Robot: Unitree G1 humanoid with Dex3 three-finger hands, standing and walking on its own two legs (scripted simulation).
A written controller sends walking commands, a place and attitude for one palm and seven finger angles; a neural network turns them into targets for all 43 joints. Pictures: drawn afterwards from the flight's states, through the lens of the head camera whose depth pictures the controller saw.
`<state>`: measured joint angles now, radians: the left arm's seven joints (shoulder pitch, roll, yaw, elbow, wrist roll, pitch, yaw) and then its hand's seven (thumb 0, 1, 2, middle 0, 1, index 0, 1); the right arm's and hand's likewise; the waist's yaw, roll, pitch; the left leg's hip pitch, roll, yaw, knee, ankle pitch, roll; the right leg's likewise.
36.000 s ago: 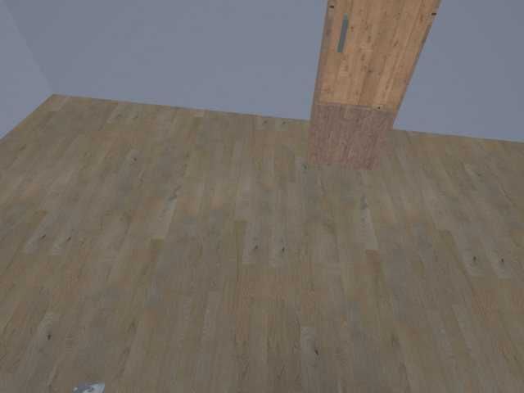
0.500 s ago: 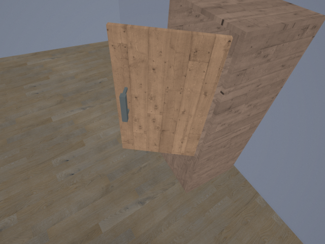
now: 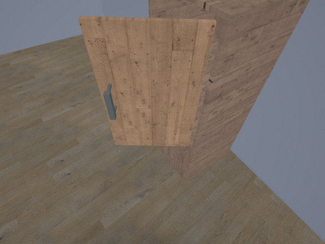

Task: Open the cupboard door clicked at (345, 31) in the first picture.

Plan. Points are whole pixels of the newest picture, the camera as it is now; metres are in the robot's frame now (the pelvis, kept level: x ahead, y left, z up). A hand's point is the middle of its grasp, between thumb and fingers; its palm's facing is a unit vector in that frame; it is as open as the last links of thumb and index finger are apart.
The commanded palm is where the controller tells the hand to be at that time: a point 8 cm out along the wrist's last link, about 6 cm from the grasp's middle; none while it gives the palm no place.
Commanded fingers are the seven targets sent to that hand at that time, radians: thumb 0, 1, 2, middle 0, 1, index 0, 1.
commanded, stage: come to a stop and stand still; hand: left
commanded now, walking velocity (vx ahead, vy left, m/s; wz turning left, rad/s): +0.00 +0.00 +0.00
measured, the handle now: (111, 102) +0.56 +0.21 -0.02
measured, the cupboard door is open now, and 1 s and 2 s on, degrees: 56 56 56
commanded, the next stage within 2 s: look again from close up in 0.42 s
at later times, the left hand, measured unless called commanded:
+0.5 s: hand out of the picture -0.02 +0.16 -0.17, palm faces +0.02 -0.98 -0.21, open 7.4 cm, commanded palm none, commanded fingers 0.00 0.90 0.90 -0.20 -0.30 -0.20 -0.30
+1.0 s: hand out of the picture +0.03 +0.15 -0.17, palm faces +0.03 -0.98 -0.20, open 7.4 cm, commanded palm none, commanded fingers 0.00 0.90 0.90 -0.20 -0.30 -0.20 -0.30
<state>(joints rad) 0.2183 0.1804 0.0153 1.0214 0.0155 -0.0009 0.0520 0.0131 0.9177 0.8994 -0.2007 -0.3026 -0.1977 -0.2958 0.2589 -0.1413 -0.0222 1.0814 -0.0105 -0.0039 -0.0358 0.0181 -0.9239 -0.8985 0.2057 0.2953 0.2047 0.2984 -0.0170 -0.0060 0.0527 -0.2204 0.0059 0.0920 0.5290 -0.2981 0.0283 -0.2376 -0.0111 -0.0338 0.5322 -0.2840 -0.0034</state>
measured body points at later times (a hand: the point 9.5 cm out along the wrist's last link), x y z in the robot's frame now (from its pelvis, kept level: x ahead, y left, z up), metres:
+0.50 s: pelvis -0.01 -0.02 +0.00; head +0.00 -0.02 +0.45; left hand -0.02 +0.21 -0.15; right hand +0.00 -0.25 -0.16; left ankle -0.01 +0.10 -0.73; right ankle +0.00 -0.12 -0.73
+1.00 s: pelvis +0.01 -0.03 +0.01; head +0.02 -0.03 +0.46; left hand +0.02 +0.20 -0.15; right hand +0.03 -0.25 -0.15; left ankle -0.01 +0.10 -0.73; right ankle +0.00 -0.12 -0.73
